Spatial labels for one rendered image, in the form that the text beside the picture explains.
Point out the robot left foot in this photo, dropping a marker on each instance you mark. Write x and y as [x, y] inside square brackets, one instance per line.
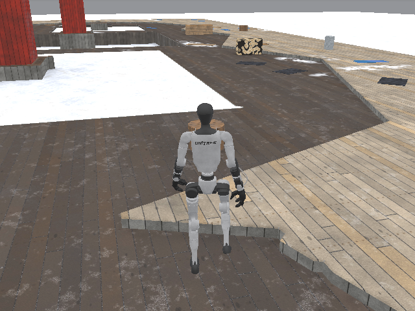
[194, 268]

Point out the left robot forearm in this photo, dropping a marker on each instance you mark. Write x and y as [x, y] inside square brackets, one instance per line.
[177, 171]

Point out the robot right thigh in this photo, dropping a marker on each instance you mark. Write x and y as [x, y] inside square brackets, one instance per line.
[223, 189]

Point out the robot right upper arm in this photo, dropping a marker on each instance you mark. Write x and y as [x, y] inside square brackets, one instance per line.
[229, 148]

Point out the robot left hand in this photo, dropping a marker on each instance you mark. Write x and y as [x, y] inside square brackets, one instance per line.
[181, 182]

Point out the right robot forearm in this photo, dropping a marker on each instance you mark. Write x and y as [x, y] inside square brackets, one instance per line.
[237, 177]

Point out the robot right hand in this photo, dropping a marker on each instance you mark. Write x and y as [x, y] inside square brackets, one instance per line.
[242, 197]

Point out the robot left upper arm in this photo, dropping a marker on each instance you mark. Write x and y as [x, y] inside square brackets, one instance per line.
[182, 149]

